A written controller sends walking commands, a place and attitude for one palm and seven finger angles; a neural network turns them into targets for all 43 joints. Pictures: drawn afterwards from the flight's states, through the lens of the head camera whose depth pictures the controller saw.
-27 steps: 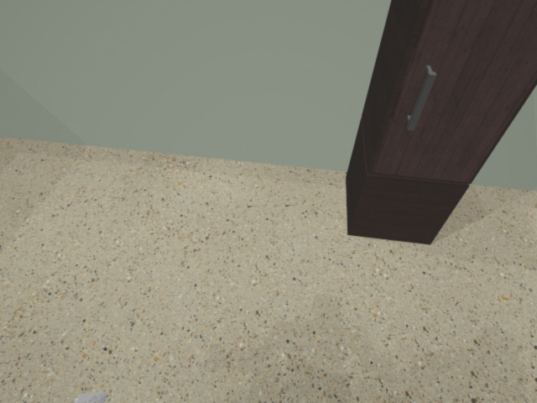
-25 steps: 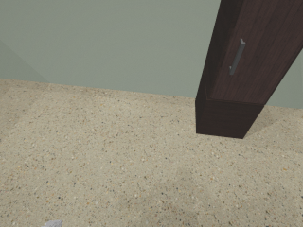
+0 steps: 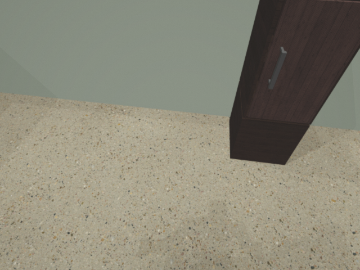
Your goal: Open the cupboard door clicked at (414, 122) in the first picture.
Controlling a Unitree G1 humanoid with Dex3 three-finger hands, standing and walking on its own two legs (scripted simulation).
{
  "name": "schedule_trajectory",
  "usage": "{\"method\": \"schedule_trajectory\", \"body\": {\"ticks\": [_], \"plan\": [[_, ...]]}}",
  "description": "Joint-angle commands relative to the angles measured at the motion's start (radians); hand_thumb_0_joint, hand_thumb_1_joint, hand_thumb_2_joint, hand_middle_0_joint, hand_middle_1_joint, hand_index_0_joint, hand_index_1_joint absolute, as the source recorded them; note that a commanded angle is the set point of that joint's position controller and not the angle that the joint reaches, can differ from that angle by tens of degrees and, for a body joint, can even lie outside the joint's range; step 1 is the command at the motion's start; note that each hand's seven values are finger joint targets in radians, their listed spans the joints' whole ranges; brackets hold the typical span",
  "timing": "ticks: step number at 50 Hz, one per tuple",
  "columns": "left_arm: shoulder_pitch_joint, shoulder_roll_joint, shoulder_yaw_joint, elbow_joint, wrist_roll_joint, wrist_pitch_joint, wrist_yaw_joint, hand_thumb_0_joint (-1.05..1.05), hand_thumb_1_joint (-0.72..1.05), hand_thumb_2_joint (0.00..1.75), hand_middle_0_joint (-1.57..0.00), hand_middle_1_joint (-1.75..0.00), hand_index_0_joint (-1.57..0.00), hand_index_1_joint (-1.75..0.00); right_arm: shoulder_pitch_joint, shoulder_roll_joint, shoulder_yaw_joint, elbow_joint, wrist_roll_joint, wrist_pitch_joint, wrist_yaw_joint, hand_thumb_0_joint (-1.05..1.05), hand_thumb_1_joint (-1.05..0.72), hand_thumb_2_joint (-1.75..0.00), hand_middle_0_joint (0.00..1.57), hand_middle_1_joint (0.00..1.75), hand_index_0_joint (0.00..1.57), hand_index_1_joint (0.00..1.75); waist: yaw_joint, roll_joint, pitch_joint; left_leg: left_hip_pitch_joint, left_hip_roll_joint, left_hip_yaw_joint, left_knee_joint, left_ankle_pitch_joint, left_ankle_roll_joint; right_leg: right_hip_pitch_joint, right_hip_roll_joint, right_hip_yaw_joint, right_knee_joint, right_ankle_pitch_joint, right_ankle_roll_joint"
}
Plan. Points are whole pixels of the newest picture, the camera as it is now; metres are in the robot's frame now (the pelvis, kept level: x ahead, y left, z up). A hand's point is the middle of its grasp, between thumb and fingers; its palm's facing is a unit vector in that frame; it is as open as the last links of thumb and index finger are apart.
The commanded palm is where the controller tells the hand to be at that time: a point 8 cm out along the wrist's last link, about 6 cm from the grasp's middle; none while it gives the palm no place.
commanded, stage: stand and wait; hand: left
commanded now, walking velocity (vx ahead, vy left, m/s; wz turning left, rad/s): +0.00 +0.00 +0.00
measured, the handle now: (276, 68) +0.94 -0.38 -0.02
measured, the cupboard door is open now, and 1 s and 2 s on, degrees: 0 0 0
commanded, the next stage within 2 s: look at it before walking up in 0.44 s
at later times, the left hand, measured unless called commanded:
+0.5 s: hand out of the picture +0.07 +0.24 -0.15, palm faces -0.04 -0.94 -0.33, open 7.4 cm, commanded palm none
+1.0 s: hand out of the picture +0.08 +0.24 -0.15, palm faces -0.03 -0.94 -0.34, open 7.4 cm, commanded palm none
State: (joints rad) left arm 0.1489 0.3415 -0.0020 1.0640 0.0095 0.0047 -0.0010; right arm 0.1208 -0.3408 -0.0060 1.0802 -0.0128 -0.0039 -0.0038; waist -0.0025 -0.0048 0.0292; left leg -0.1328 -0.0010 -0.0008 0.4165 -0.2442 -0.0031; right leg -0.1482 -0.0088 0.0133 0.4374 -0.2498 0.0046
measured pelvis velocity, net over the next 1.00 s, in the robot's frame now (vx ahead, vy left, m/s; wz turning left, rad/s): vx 0.00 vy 0.00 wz -0.01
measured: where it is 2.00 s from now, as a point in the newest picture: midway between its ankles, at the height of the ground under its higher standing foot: outside the picture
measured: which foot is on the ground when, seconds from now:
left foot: down 0.00-1.00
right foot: down 0.00-1.00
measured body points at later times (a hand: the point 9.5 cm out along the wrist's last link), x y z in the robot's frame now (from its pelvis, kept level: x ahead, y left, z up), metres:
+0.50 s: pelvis -0.01 +0.00 +0.00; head -0.01 -0.01 +0.45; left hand +0.07 +0.29 -0.13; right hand +0.06 -0.30 -0.13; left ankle -0.01 +0.12 -0.74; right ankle -0.01 -0.12 -0.74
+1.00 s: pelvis +0.00 +0.00 +0.00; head +0.00 -0.01 +0.45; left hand +0.08 +0.29 -0.13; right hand +0.08 -0.30 -0.13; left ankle -0.01 +0.12 -0.74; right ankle -0.01 -0.12 -0.74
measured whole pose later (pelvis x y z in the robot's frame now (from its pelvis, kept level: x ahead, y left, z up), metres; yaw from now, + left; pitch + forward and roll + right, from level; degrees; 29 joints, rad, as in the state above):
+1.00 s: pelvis +0.00 +0.00 +0.00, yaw +0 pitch -2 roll +0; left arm 0.13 0.34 0.00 1.09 0.01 -0.01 0.00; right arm 0.11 -0.34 0.00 1.11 -0.01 -0.01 0.00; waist 0.00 0.00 0.03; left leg -0.12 0.01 0.00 0.36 -0.21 -0.01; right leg -0.14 0.00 0.02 0.39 -0.22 0.00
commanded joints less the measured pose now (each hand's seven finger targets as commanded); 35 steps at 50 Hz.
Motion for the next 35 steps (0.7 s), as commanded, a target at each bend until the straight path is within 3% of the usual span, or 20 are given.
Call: {"method": "schedule_trajectory", "body": {"ticks": [1,14,35], "plan": [[-0.064,0.211,0.04,-0.067,-0.001,-0.031,0.015,0.0,0.9,0.9,-0.2,-0.3,-0.2,-0.3,-0.067,-0.201,-0.036,-0.065,0.003,-0.028,-0.011,0.0,-0.9,-0.9,0.2,0.3,0.2,0.3,0.001,-0.003,-0.059,0.002,0.111,-0.081,-0.071,0.17,0.034,0.0,-0.109,0.099,-0.083,0.192,-0.04],[-0.063,0.21,0.038,-0.048,0.001,-0.028,0.012,0.0,0.9,0.9,-0.2,-0.3,-0.2,-0.3,-0.046,-0.207,-0.032,-0.035,0.003,-0.028,-0.007,0.0,-0.9,-0.9,0.2,0.3,0.2,0.3,0.002,-0.006,-0.031,-0.018,0.113,-0.098,-0.108,0.087,0.034,-0.03,-0.103,0.11,-0.116,0.063,-0.037],[-0.056,0.207,0.037,-0.043,0.002,-0.034,0.012,0.0,0.9,0.9,-0.2,-0.3,-0.2,-0.3,-0.052,-0.205,-0.032,-0.029,0.004,-0.03,-0.008,0.0,-0.9,-0.9,0.2,0.3,0.2,0.3,0.001,0.0,-0.061,0.015,0.119,-0.089,-0.096,0.151,0.03,-0.019,-0.105,0.111,-0.109,0.155,-0.037]]}}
